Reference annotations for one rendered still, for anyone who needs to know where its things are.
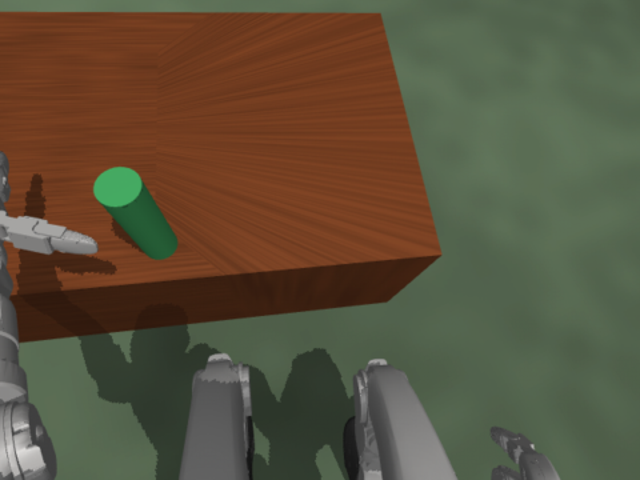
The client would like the right robot foot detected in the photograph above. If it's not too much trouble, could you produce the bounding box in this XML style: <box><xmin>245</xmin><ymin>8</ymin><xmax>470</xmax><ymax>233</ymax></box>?
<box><xmin>343</xmin><ymin>416</ymin><xmax>359</xmax><ymax>480</ymax></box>

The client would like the can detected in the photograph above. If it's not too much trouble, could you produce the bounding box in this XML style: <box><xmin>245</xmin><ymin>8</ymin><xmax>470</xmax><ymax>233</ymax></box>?
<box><xmin>94</xmin><ymin>167</ymin><xmax>178</xmax><ymax>260</ymax></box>

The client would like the right robot hand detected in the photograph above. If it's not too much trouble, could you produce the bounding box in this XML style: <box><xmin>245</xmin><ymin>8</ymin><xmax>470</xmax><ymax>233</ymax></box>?
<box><xmin>490</xmin><ymin>427</ymin><xmax>561</xmax><ymax>480</ymax></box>

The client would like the left robot arm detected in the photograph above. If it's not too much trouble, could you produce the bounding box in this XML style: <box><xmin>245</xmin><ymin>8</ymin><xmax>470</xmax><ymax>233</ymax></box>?
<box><xmin>0</xmin><ymin>240</ymin><xmax>57</xmax><ymax>480</ymax></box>

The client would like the left robot hand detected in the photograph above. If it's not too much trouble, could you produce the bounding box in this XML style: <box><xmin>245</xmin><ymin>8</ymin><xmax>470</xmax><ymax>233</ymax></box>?
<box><xmin>0</xmin><ymin>151</ymin><xmax>98</xmax><ymax>255</ymax></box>

